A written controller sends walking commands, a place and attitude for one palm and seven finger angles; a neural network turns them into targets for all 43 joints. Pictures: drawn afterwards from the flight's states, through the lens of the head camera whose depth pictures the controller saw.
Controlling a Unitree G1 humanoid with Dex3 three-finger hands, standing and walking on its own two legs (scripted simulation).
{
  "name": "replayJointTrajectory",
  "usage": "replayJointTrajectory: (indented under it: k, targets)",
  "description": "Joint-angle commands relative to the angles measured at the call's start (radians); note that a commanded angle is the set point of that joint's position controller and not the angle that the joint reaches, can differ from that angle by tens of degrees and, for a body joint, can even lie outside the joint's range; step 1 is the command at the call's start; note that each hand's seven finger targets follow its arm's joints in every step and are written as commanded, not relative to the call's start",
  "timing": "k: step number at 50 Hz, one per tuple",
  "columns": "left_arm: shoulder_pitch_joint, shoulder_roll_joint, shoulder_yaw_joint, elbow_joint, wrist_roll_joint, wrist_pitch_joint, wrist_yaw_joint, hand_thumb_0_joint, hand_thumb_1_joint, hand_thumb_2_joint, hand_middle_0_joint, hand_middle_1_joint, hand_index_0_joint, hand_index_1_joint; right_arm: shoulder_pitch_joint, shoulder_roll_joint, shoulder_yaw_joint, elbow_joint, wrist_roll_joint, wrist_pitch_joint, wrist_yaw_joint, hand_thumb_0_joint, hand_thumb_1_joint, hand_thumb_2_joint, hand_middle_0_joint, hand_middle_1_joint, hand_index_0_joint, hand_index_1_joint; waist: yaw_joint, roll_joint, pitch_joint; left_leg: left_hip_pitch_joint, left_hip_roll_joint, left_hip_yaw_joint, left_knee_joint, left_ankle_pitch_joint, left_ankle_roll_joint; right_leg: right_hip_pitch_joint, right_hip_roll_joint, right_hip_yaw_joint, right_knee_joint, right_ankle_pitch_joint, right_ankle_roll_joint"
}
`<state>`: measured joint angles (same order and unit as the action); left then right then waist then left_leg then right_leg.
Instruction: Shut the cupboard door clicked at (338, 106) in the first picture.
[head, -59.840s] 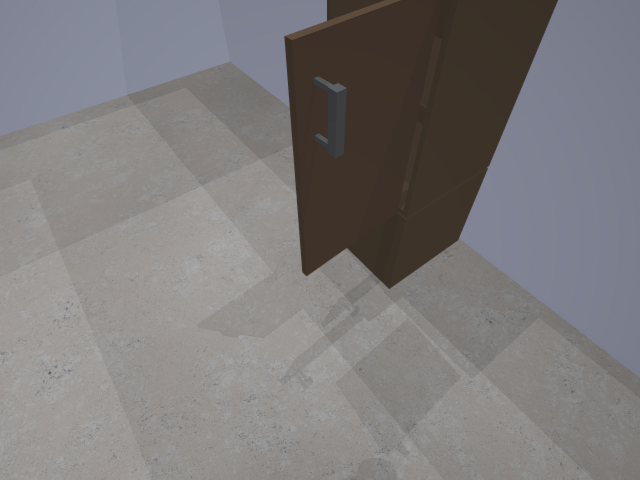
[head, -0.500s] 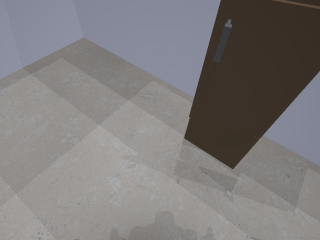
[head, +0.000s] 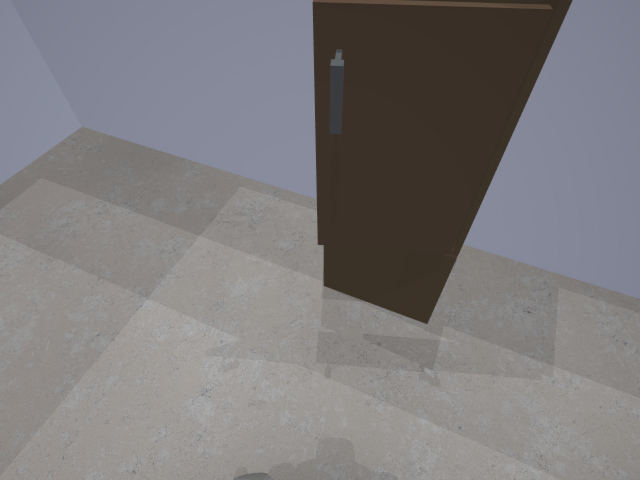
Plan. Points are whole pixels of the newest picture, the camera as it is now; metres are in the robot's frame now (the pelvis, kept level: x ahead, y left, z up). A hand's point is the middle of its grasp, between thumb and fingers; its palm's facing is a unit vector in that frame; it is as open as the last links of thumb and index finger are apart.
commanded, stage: take the last steps up to it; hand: left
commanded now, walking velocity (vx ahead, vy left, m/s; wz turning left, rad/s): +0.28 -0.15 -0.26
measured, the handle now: (337, 92) +0.69 -0.01 +0.12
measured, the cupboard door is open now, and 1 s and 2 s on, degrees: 18 18 18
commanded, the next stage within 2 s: come to a stop and stand still in 0.56 s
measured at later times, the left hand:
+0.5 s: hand (262, 415) +0.24 +0.10 -0.17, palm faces -0.22 -0.96 -0.17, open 7.4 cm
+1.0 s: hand (301, 401) +0.27 +0.04 -0.18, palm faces -0.05 -0.97 -0.22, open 7.3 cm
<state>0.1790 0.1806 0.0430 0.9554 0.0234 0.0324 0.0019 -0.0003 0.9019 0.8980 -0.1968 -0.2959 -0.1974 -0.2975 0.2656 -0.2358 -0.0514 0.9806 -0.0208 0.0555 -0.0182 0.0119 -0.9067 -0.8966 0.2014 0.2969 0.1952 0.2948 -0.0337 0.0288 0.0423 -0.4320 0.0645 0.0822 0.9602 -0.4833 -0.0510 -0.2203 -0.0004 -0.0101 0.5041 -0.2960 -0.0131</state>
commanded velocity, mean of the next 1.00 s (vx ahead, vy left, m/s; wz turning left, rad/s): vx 0.04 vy -0.04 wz -0.07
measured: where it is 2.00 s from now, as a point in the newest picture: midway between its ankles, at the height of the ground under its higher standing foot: outside the picture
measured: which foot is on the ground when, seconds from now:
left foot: up 0.00-0.08, down 0.10-0.52, up 0.54-0.80, down 0.82-1.00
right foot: down 0.00-0.10, up 0.12-0.50, down 0.52-1.00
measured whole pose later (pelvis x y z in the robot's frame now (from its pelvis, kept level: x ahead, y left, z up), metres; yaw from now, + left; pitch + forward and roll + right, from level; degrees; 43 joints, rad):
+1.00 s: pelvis +0.21 -0.13 +0.00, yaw -7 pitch +0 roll +0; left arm 0.22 0.17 0.03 1.02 0.01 0.03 0.04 0.00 0.92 0.90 -0.20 -0.30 -0.20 -0.30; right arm 0.10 -0.16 -0.02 0.95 -0.02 0.03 -0.03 0.00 -0.91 -0.90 0.20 0.30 0.20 0.30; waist 0.03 -0.01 0.06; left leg -0.31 0.01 0.10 0.54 -0.24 0.03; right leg -0.22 0.01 -0.09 0.58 -0.35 -0.02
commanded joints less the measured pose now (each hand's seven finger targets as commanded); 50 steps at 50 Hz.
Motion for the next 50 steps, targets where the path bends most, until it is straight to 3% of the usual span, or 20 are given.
replayJointTrajectory:
  k: [1, 3, 4, 5, 6, 10, 12, 21, 24, 25, 26, 27, 29, 31, 34, 39, 41, 43, 48, 50]
  targets:
    - [-0.014, 0.21, 0.058, -0.052, 0.007, -0.023, -0.002, 0.0, 0.9, 0.9, -0.2, -0.3, -0.2, -0.3, 0.011, -0.046, -0.011, -0.083, -0.006, -0.045, 0.008, 0.0, -0.9, -0.9, 0.2, 0.3, 0.2, 0.3, 0.017, -0.2, 0.003, 0.077, -0.003, 0.029, -0.222, 0.055, 0.003, -0.073, -0.199, 0.214, -0.229, -0.108, -0.178]
    - [-0.047, 0.192, 0.055, -0.046, 0.001, -0.021, -0.009, 0.0, 0.9, 0.9, -0.2, -0.3, -0.2, -0.3, 0.143, -0.044, -0.009, -0.041, -0.009, -0.063, 0.001, 0.0, -0.9, -0.9, 0.2, 0.3, 0.2, 0.3, -0.053, -0.145, -0.006, 0.288, -0.021, 0.054, -0.445, 0.174, 0.008, -0.187, -0.145, 0.18, -0.142, -0.232, -0.133]
    - [-0.032, 0.133, 0.044, -0.057, -0.006, -0.018, -0.016, 0.0, 0.9, 0.9, -0.2, -0.3, -0.2, -0.3, 0.227, -0.101, -0.016, -0.016, -0.017, -0.077, -0.009, 0.0, -0.9, -0.9, 0.2, 0.3, 0.2, 0.3, -0.076, 0.042, -0.024, 0.403, 0.071, -0.087, -0.596, 0.076, 0.034, -0.288, -0.065, 0.128, 0.041, -0.242, -0.088]
    - [-0.007, 0.063, 0.03, -0.082, -0.013, -0.014, -0.025, 0.0, 0.9, 0.9, -0.2, -0.3, -0.2, -0.3, 0.296, -0.214, -0.04, 0.001, -0.036, -0.087, -0.019, 0.0, -0.9, -0.9, 0.2, 0.3, 0.2, 0.3, -0.088, 0.341, -0.024, 0.473, 0.366, -0.493, -0.745, -0.127, 0.127, -0.478, 0.06, -0.018, 0.347, -0.304, -0.021]
    - [-0.091, 0.11, 0.038, -0.128, -0.001, -0.017, -0.036, 0.0, 0.9, 0.9, -0.2, -0.3, -0.2, -0.3, 0.313, -0.255, -0.046, -0.013, -0.032, -0.085, -0.033, 0.0, -0.9, -0.9, 0.2, 0.3, 0.2, 0.3, -0.107, 0.184, 0.009, 0.391, 0.475, -0.609, -0.824, -0.227, 0.215, -0.511, 0.0, 0.05, 0.501, -0.281, -0.024]
    - [-0.055, 0.109, 0.052, -0.074, 0.016, -0.015, -0.059, 0.0, 0.9, 0.9, -0.2, -0.3, -0.2, -0.3, 0.154, -0.143, -0.012, -0.034, -0.023, -0.109, -0.027, 0.0, -0.9, -0.9, 0.2, 0.3, 0.2, 0.3, -0.005, 0.11, 0.08, 0.261, 0.334, -0.296, -0.807, 0.082, 0.143, -0.498, -0.07, 0.062, 0.675, -0.011, 0.009]
    - [-0.036, 0.079, 0.042, -0.052, 0.008, -0.008, -0.061, 0.0, 0.9, 0.9, -0.2, -0.3, -0.2, -0.3, 0.185, -0.121, -0.006, -0.011, -0.02, -0.118, -0.029, 0.0, -0.9, -0.9, 0.2, 0.3, 0.2, 0.3, -0.004, 0.107, 0.038, 0.324, 0.29, -0.147, -0.766, 0.316, 0.136, -0.476, -0.064, 0.035, 0.617, 0.041, 0.024]
    - [-0.119, 0.066, 0.033, -0.052, 0.002, -0.015, -0.065, 0.0, 0.9, 0.9, -0.2, -0.3, -0.2, -0.3, 0.196, -0.137, -0.033, 0.039, -0.022, -0.098, -0.014, 0.0, -0.9, -0.9, 0.2, 0.3, 0.2, 0.3, -0.022, 0.171, 0.052, 0.279, 0.294, 0.017, -0.72, 0.354, 0.145, -0.263, -0.056, -0.076, 0.187, 0.086, 0.017]
    - [0.049, 0.107, 0.047, 0.008, 0.006, -0.038, -0.057, 0.0, 0.9, 0.9, -0.2, -0.3, -0.2, -0.3, 0.161, -0.142, -0.035, 0.046, -0.014, -0.089, -0.009, 0.0, -0.9, -0.9, 0.2, 0.3, 0.2, 0.3, 0.061, 0.088, -0.037, 0.224, 0.233, 0.074, -0.499, 0.475, 0.095, 0.057, 0.014, -0.123, -0.008, 0.111, -0.015]
    - [0.199, 0.171, 0.062, 0.055, 0.008, -0.053, -0.047, 0.0, 0.9, 0.9, -0.2, -0.3, -0.2, -0.3, 0.149, -0.115, -0.03, 0.042, -0.002, -0.092, 0.0, 0.0, -0.9, -0.9, 0.2, 0.3, 0.2, 0.3, 0.131, -0.044, -0.118, 0.096, 0.159, 0.141, -0.279, 0.437, 0.06, 0.288, -0.061, -0.029, -0.076, 0.073, -0.052]
    - [0.329, 0.282, 0.086, 0.1, 0.01, -0.067, -0.027, 0.0, 0.9, 0.9, -0.2, -0.3, -0.2, -0.3, 0.142, -0.011, -0.005, 0.007, 0.016, -0.097, 0.005, 0.0, -0.9, -0.9, 0.2, 0.3, 0.2, 0.3, 0.168, -0.345, -0.209, -0.164, -0.002, 0.153, 0.039, -0.105, 0.026, 0.485, -0.335, 0.341, -0.174, 0.121, -0.156]
    - [0.317, 0.296, 0.08, 0.098, -0.007, -0.061, -0.015, 0.0, 0.9, 0.9, -0.2, -0.3, -0.2, -0.3, 0.096, -0.035, -0.005, -0.024, 0.017, -0.087, -0.001, 0.0, -0.9, -0.9, 0.2, 0.3, 0.2, 0.3, 0.159, -0.29, -0.199, -0.201, 0.005, 0.019, 0.22, -0.203, 0.045, 0.382, -0.398, 0.42, -0.248, 0.123, -0.219]
    - [0.137, 0.191, 0.055, 0.06, -0.006, -0.056, 0.004, 0.0, 0.9, 0.9, -0.2, -0.3, -0.2, -0.3, 0.064, -0.038, -0.013, -0.01, 0.009, -0.082, -0.006, 0.0, -0.9, -0.9, 0.2, 0.3, 0.2, 0.3, 0.087, -0.258, -0.097, -0.214, 0.062, -0.061, 0.289, -0.052, 0.05, 0.213, -0.334, 0.328, -0.26, 0.082, -0.222]
    - [0.051, 0.113, 0.029, 0.042, -0.003, -0.07, 0.013, 0.0, 0.9, 0.9, -0.2, -0.3, -0.2, -0.3, 0.085, -0.006, -0.004, 0.012, -0.003, -0.073, 0.0, 0.0, -0.9, -0.9, 0.2, 0.3, 0.2, 0.3, 0.021, -0.148, -0.087, -0.116, 0.074, -0.053, 0.18, 0.029, 0.036, 0.114, -0.274, 0.133, -0.223, 0.325, -0.199]
    - [0.041, 0.076, 0.015, 0.052, 0.0, -0.085, 0.019, 0.0, 0.9, 0.9, -0.2, -0.3, -0.2, -0.3, 0.123, 0.05, 0.014, 0.029, -0.004, -0.062, 0.003, 0.0, -0.9, -0.9, 0.2, 0.3, 0.2, 0.3, -0.012, -0.119, -0.088, -0.005, 0.041, -0.017, -0.032, 0.074, 0.021, 0.044, -0.25, 0.054, -0.211, 0.549, -0.192]
    - [0.037, 0.093, -0.004, 0.074, -0.017, -0.079, 0.034, 0.0, 0.9, 0.9, -0.2, -0.3, -0.2, -0.3, 0.096, 0.032, 0.032, 0.05, 0.011, -0.057, -0.003, 0.0, -0.9, -0.9, 0.2, 0.3, 0.2, 0.3, -0.015, -0.064, -0.102, 0.24, 0.006, -0.043, -0.484, 0.445, 0.022, 0.041, -0.208, 0.034, -0.091, 0.689, -0.11]
    - [0.092, 0.086, -0.002, 0.067, -0.022, -0.059, 0.049, 0.0, 0.9, 0.9, -0.2, -0.3, -0.2, -0.3, 0.06, -0.061, 0.014, 0.023, 0.007, -0.058, -0.013, 0.0, -0.9, -0.9, 0.2, 0.3, 0.2, 0.3, 0.015, 0.019, -0.107, 0.31, 0.137, -0.131, -0.458, 0.934, 0.096, 0.004, -0.15, 0.017, -0.058, 0.477, -0.018]
    - [0.11, 0.088, 0.001, 0.047, -0.008, -0.034, 0.057, 0.0, 0.9, 0.9, -0.2, -0.3, -0.2, -0.3, 0.006, -0.095, 0.001, 0.0, 0.009, -0.043, -0.022, 0.0, -0.9, -0.9, 0.2, 0.3, 0.2, 0.3, 0.026, 0.13, -0.031, 0.298, 0.184, -0.157, -0.455, 1.06, 0.139, -0.054, -0.111, 0.0, -0.012, 0.339, -0.001]
    - [0.114, 0.107, 0.015, 0.012, -0.007, -0.017, 0.044, 0.0, 0.9, 0.9, -0.2, -0.3, -0.2, -0.3, -0.061, -0.125, -0.02, -0.061, 0.005, -0.026, -0.025, 0.0, -0.9, -0.9, 0.2, 0.3, 0.2, 0.3, 0.045, 0.1, -0.123, 0.302, 0.218, -0.2, -0.498, 1.012, 0.195, -0.022, -0.056, -0.01, 0.104, 0.03, 0.001]
    - [0.141, 0.114, 0.019, 0.002, 0.0, -0.015, 0.043, 0.0, 0.9, 0.9, -0.2, -0.3, -0.2, -0.3, -0.107, -0.122, -0.026, -0.089, 0.005, -0.018, -0.022, 0.0, -0.9, -0.9, 0.2, 0.3, 0.2, 0.3, 0.059, 0.038, -0.148, 0.267, 0.171, -0.173, -0.444, 0.836, 0.167, 0.004, -0.08, 0.039, 0.022, 0.215, -0.008]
